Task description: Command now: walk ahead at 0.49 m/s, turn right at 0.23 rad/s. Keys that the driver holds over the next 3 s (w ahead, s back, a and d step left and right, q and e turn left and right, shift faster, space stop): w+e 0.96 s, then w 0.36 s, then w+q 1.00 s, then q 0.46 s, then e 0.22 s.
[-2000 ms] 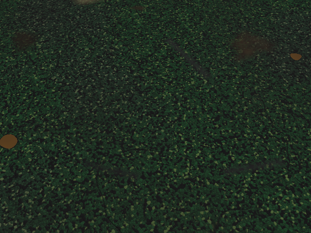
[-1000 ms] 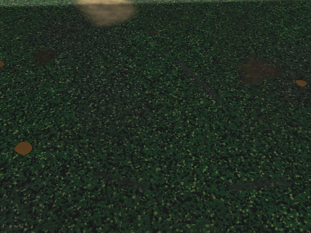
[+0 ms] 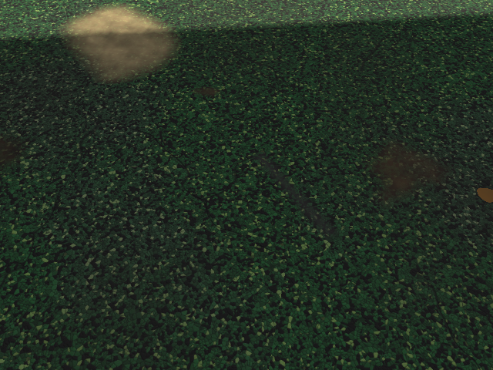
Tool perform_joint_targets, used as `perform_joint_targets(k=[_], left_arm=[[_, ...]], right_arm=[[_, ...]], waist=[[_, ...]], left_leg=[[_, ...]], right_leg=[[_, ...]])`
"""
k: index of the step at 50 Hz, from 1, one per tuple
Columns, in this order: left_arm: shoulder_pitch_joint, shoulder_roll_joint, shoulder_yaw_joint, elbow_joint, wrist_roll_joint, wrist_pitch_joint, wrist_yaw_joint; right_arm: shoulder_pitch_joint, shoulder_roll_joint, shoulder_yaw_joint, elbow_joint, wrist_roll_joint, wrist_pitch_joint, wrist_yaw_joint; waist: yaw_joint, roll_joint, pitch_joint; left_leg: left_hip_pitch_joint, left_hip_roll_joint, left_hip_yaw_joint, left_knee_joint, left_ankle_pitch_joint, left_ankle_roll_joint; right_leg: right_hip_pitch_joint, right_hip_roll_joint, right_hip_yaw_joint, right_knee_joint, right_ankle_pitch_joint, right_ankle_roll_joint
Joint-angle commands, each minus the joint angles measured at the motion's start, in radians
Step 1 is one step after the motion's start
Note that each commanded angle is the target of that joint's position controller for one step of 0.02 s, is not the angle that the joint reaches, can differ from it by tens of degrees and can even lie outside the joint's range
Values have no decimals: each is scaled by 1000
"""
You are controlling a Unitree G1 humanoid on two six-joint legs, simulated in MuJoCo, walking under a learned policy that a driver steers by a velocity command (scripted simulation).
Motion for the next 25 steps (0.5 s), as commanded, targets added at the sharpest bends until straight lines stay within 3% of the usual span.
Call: perform_joint_targets(k=[1, 5, 7, 9, 11, 12, 13, 14, 15, 17, 18, 20, 23, 25], left_arm=[[-72, 19, -6, -64, -12, -3, -7], [-179, 14, -15, -104, -12, -8, -8], [-189, 22, -12, -116, -8, -12, -7], [-124, 42, -1, -104, -3, -15, -1], [69, 80, 23, -47, 0, -22, 7], [207, 118, 44, -8, 13, -27, 11], [319, 224, 78, -1, 26, -23, 23], [274, 259, 89, -13, 5, -7, 17], [222, 234, 84, -12, -21, 0, 15], [124, 138, 61, -27, -18, -3, 19], [108, 114, 52, -27, -23, -10, 25], [124, 117, 48, -26, -28, -30, 29], [181, 167, 58, -23, -31, -40, 30], [229, 166, 57, -22, -31, -35, 28]], right_arm=[[32, -94, -8, -41, 1, -18, -6], [97, -95, -3, -22, -4, -17, -20], [104, -105, -3, -17, -9, -13, -28], [82, -132, -9, -21, -9, -9, -41], [54, -163, -19, -35, -12, 5, -45], [27, -171, -22, -53, -6, 8, -41], [19, -128, -13, -107, 10, 2, -28], [20, -106, -17, -156, 18, -7, -11], [-78, -144, -24, -182, -1, -15, -5], [-127, -132, -25, -202, 4, -27, -2], [-127, -124, -25, -211, -12, -11, -3], [-110, -99, -22, -219, -34, 28, 4], [-202, -99, -21, -269, -35, 53, 11], [-304, -108, -21, -311, -31, 57, 14]], waist=[[-1, 75, 71], [-36, 84, 77], [-27, 88, 68], [14, 114, 22], [95, 132, -81], [166, 117, -143], [196, -18, -247], [127, -169, -313], [113, -15, -200], [42, 84, -24], [10, 86, -2], [-16, 50, -17], [-3, 15, -5], [32, -7, 8]], left_leg=[[-78, 256, -91, -126, 376, 33], [54, 290, -27, -99, 513, 16], [129, 312, 3, -37, 668, 11], [181, 330, 34, 99, 964, 0], [173, 340, 52, 378, 1052, -2], [44, 327, 72, 597, 886, -15], [-246, 248, 100, 963, 441, -48], [-586, 31, -34, 1250, -320, -80], [-700, 118, -165, 1237, -227, -61], [-651, 186, -154, 1073, -105, -69], [-596, 203, -156, 1011, -102, -88], [-531, 209, -144, 932, -100, -120], [-572, 208, -110, 810, -16, -157], [-620, 204, -100, 711, 65, -170]], right_leg=[[6, 30, -49, -142, 116, 3], [13, 66, -105, -295, 143, -27], [38, 94, -130, -342, 86, -54], [128, 149, -166, -357, -13, -93], [320, 205, -172, -409, -74, -144], [524, 178, -108, -481, -48, -185], [787, -66, 228, -493, -101, -286], [956, -260, 735, -631, -9, -427], [883, -215, 619, -663, -48, -389], [625, -145, 422, -723, 83, -301], [541, -97, 353, -732, 168, -272], [477, -44, 282, -738, 267, -253], [451, -1, 245, -754, 316, -235], [476, 14, 252, -756, 325, -205]])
